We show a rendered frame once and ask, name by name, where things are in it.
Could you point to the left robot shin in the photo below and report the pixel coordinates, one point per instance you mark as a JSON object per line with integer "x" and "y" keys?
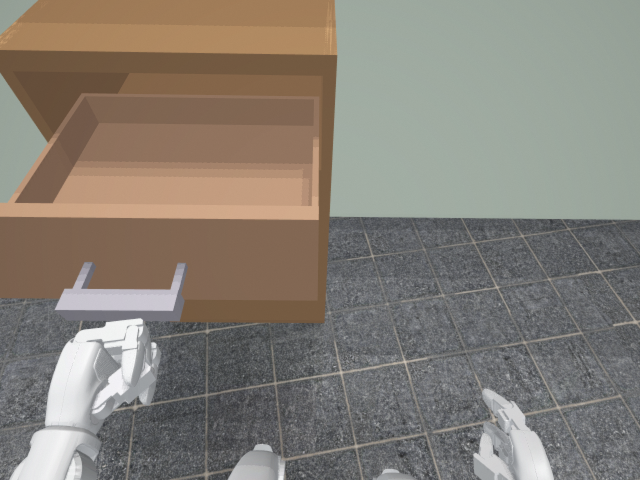
{"x": 263, "y": 447}

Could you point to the drawer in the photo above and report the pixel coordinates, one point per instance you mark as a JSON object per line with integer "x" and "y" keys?
{"x": 137, "y": 183}

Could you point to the handle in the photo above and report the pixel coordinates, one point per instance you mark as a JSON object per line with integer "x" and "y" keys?
{"x": 82, "y": 304}

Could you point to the robot left hand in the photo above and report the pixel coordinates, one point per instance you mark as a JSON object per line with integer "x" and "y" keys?
{"x": 76, "y": 396}

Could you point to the robot left forearm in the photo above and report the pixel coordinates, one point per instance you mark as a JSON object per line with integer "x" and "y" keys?
{"x": 60, "y": 453}

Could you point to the cabinet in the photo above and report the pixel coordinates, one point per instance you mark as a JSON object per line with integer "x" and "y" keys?
{"x": 59, "y": 49}

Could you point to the robot left thigh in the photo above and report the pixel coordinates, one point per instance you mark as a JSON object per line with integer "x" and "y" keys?
{"x": 259, "y": 465}

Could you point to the robot right hand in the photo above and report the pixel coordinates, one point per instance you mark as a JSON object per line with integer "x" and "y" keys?
{"x": 521, "y": 453}

